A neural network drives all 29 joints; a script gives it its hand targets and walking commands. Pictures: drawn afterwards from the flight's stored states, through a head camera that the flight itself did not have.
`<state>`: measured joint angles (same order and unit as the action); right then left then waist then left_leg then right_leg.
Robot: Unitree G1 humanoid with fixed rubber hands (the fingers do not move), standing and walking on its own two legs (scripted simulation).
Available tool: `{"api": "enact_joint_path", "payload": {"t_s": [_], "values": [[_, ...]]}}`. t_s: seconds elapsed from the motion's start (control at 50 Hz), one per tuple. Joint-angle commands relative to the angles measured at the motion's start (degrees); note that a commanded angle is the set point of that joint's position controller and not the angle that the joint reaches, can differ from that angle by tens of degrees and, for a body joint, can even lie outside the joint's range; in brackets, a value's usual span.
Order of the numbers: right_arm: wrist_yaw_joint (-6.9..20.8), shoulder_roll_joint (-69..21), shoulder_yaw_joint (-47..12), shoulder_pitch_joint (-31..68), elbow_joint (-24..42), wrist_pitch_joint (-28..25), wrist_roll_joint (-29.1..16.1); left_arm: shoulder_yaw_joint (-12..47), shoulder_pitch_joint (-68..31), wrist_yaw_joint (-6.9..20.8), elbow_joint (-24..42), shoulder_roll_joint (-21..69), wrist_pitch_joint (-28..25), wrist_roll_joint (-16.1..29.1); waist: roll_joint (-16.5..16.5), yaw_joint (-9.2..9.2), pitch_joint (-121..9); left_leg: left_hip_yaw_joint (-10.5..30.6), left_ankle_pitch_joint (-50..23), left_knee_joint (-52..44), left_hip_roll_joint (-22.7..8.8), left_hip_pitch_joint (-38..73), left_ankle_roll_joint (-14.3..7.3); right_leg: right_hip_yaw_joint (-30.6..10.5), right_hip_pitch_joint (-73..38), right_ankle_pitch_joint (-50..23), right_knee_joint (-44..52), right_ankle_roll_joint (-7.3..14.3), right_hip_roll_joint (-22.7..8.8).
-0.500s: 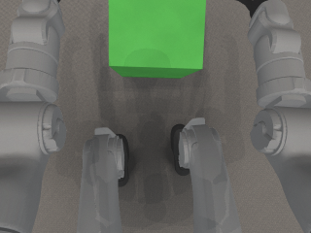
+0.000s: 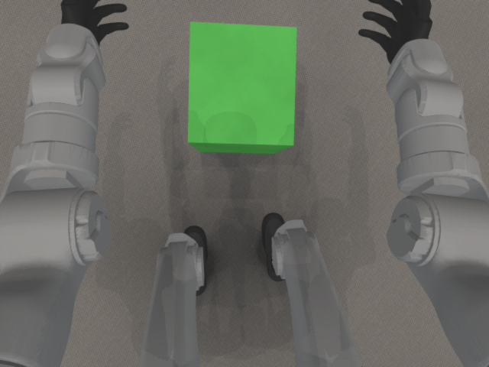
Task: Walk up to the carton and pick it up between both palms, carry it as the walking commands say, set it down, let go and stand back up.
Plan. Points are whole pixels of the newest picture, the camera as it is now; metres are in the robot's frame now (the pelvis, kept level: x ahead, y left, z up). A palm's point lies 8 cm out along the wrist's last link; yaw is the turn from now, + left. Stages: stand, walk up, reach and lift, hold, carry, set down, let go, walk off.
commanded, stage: set down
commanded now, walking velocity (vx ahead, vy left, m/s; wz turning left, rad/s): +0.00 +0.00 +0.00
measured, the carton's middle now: (239, 101) +0.55 -0.05 -0.46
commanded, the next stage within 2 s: let go in 0.20 s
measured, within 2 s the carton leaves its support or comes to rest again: neither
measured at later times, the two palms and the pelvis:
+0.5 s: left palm (56, 61) +0.50 +0.17 -0.03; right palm (440, 62) +0.47 -0.25 -0.02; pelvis +0.03 +0.00 +0.09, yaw +0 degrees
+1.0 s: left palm out of the picture +0.32 +0.21 +0.08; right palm out of the picture +0.29 -0.25 +0.09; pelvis +0.09 -0.01 +0.16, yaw -2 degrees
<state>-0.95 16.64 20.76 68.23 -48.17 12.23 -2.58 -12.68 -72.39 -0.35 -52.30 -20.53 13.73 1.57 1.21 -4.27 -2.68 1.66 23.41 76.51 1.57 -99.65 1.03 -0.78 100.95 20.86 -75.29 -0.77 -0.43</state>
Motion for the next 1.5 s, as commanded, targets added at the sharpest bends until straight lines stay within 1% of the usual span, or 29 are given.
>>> {"api": "enact_joint_path", "payload": {"t_s": [0.0, 0.1, 0.14, 0.18, 0.24, 0.3, 0.34, 0.4, 0.44, 0.46, 0.5, 0.54, 0.6, 0.7, 0.78, 0.88, 0.92, 1.0, 1.06, 1.12, 1.22, 1.28, 1.42, 1.48], "values": [[0.35, 7.02, 1.16, 12.27, 6.59, -1.49, 0.98, -1.49, -14.24, 0.44, 6.45, -5.89, -1.56, -0.99, 2.47, -1.35, -59.92, -3.47, -17.64, -10.13, 3.83, 33.13, 0.28, 4.16, -39.26, -22.04, 8.49, -1.77, 3.8], [0.81, 5.76, 2.11, 10.43, 7.22, -2.01, 2.81, -3.03, -12.29, 1.01, 6.59, -4.66, -2.32, -2.65, 1.96, -1.18, -58.09, -3.14, -19.59, -16.17, 3.76, 37.11, 0.16, 3.62, -44.17, -23.96, 14.55, -1.9, 3.65], [1.21, 4.76, 2.83, 9.8, 5.03, -2.45, 3.99, -3.68, -11.67, 1.37, 4.43, -3.5, -2.83, -3.67, 1.75, -1.21, -53.2, -2.89, -18.5, -18.37, 3.45, 36.2, 0.22, 3.46, -43.16, -22.85, 16.65, -1.95, 3.33], [1.58, 3.8, 3.7, 9.81, 4.22, -3.17, 5.19, -4.54, -11.31, 1.69, 3.85, -2.45, -3.5, -4.85, 1.64, -1.31, -50.93, -2.61, -18.23, -19.97, 3.26, 36.74, 0.33, 3.43, -42.75, -22.48, 18.14, -1.96, 3.24], [1.86, 3.06, 4.73, 9.69, 3.79, -3.64, 6.83, -5.94, -10.12, 1.76, 3.41, -1.97, -3.81, -6.7, 1.45, -1.28, -51.27, -2.79, -18.89, -21.48, 3.22, 38.58, 0.67, 3.49, -44.92, -23.09, 19.56, -2.01, 3.4], [2.17, 2.73, 5.16, 7.07, 5.16, -3.59, 8.43, -6.98, -6.48, 1.45, 4.77, -2.0, -3.84, -8.39, 1.35, -1.09, -53.83, -3.27, -21.36, -22.55, 3.36, 41.23, 0.97, 3.56, -48.99, -25.46, 20.38, -1.9, 3.7], [2.63, 2.83, 4.65, 2.88, 7.75, -3.4, 9.53, -7.05, -1.47, 0.84, 7.69, -1.58, -3.93, -9.32, 1.55, -0.6, -58.17, -3.61, -25.53, -23.3, 3.45, 44.96, 1.16, 3.45, -53.2, -29.01, 20.8, -1.68, 3.88], [4.25, 4.24, 2.28, -6.85, 12.79, -3.35, 10.72, -5.01, 8.36, -1.33, 15.68, 0.93, -3.98, -9.39, 2.14, 0.3, -64.83, -3.47, -34.22, -24.45, 3.37, 53.66, 1.56, 3.01, -58.04, -34.59, 21.32, -0.85, 4.18], [5.14, 4.68, 0.36, -12.85, 17.15, -3.56, 10.51, -2.68, 13.19, -2.34, 21.6, 2.31, -4.03, -8.48, 1.65, 0.22, -66.01, -3.08, -36.73, -25.57, 3.35, 57.68, 1.57, 2.52, -60.84, -36.87, 22.62, -0.44, 4.23], [5.32, 4.69, -0.69, -16.11, 19.25, -3.56, 10.31, -1.48, 15.84, -2.34, 24.03, 2.6, -4.02, -8.03, 1.15, 0.2, -66.12, -3.01, -36.75, -26.3, 3.4, 58.76, 1.49, 2.11, -63.26, -38.18, 23.38, -0.34, 4.1], [5.66, 4.47, -2.74, -22.17, 22.56, -3.71, 9.23, 0.35, 21.25, -1.87, 28.18, 2.98, -4.15, -7.0, 0.12, 0.56, -63.88, -2.91, -34.55, -28.24, 3.5, 59.04, 1.25, 1.26, -67.67, -39.19, 24.93, -0.23, 3.69], [6.12, 3.7, -4.47, -26.25, 24.68, -4.39, 7.42, 0.9, 26.27, -0.99, 29.68, 3.26, -4.75, -6.34, -1.14, 1.05, -58.66, -2.63, -29.82, -30.59, 3.41, 57.56, 0.81, 0.43, -70.62, -37.24, 26.69, -0.28, 3.19], [6.62, 2.01, -6.29, -33.7, 24.55, -5.68, 5.56, 1.37, 35.09, 0.24, 27.95, 4.27, -6.13, -5.55, -1.93, 1.36, -48.36, -1.93, -23.86, -34.18, 2.9, 56.75, 0.13, -0.31, -72.67, -32.46, 29.66, -0.33, 2.57], [6.44, 0.55, -8.85, -45.03, 21.8, -7.84, 4.44, 2.45, 45.45, 1.16, 23.76, 4.87, -8.79, -4.95, -2.35, 2.1, -34.13, -1.55, -19.27, -38.46, 1.97, 59.25, -0.09, -0.59, -74.36, -27.37, 34.77, -0.47, 1.88], [5.82, -0.02, -10.87, -54.41, 21.06, -9.68, 3.75, 3.38, 54.84, 1.64, 22.45, 5.27, -10.9, -4.77, -2.25, 2.49, -28.1, -1.56, -19.18, -41.35, 1.48, 64.5, -0.01, -0.63, -78.38, -27.29, 38.13, -0.38, 1.58], [4.79, 0.12, -13.12, -65.08, 23.31, -12.03, 3.13, 4.84, 65.95, 1.9, 25.29, 5.31, -13.33, -4.14, -1.96, 3.0, -23.17, -1.84, -21.7, -45.21, 1.19, 72.46, -0.01, -0.8, -84.85, -29.65, 42.17, -0.33, 2.05], [4.5, 0.18, -13.98, -68.63, 24.91, -12.5, 2.93, 5.44, 69.61, 2.16, 27.04, 5.11, -13.88, -3.66, -1.87, 3.16, -20.26, -1.85, -21.78, -47.02, 1.09, 75.91, -0.17, -0.79, -86.81, -28.58, 44.21, -0.38, 2.36], [4.48, -0.01, -15.37, -74.41, 27.46, -12.38, 2.66, 6.72, 75.84, 2.88, 29.96, 4.79, -13.93, -2.66, -1.57, 3.41, -12.96, -1.51, -20.71, -50.56, 0.79, 81.44, -0.37, -0.69, -89.75, -24.23, 48.16, -0.35, 2.68], [4.73, 0.1, -15.9, -76.97, 28.74, -11.69, 2.57, 7.64, 79.61, 3.39, 31.47, 4.49, -13.3, -2.2, -1.54, 3.56, -8.44, -1.27, -20.11, -53.03, 0.62, 84.64, -0.33, -0.35, -92.64, -22.21, 50.47, -0.31, 2.68], [5.05, 0.32, -16.27, -78.9, 28.46, -10.66, 2.39, 8.26, 82.45, 3.8, 32.12, 4.31, -12.26, -2.16, -0.88, 3.63, -3.17, -1.31, -18.97, -55.02, 0.45, 86.64, -0.2, 0.12, -94.92, -20.33, 51.96, -0.25, 2.66], [5.4, 1.08, -16.37, -78.58, 28.84, -8.38, 3.21, 8.91, 82.06, 4.24, 33.08, 3.91, -10.19, -2.45, 0.35, 3.48, 4.63, -1.65, -13.17, -57.42, -0.16, 86.38, -0.34, 1.21, -97.6, -14.57, 52.39, -0.4, 3.23], [5.71, 1.23, -16.17, -78.64, 29.3, -6.8, 3.57, 8.81, 82.01, 4.49, 33.43, 3.85, -8.75, -2.53, 0.62, 3.47, 6.61, -1.65, -11.05, -57.93, -0.48, 85.51, -0.77, 1.8, -99.71, -13.27, 51.73, -0.46, 3.72], [5.25, 1.23, -16.07, -79.29, 30.0, -4.64, 4.08, 8.35, 82.86, 4.53, 33.69, 4.05, -7.15, -2.36, -0.89, 3.54, 5.36, -1.72, -17.22, -55.45, 0.52, 89.77, -0.3, 1.76, -99.14, -17.09, 51.9, -0.11, 3.85], [4.76, 0.88, -16.76, -78.79, 30.24, -3.3, 3.85, 8.22, 82.83, 4.01, 32.92, 3.97, -7.33, -2.41, -1.09, 3.55, 4.76, -1.73, -18.82, -54.9, 0.69, 90.75, -0.17, 1.49, -98.44, -17.67, 51.75, -0.11, 3.75]]}}
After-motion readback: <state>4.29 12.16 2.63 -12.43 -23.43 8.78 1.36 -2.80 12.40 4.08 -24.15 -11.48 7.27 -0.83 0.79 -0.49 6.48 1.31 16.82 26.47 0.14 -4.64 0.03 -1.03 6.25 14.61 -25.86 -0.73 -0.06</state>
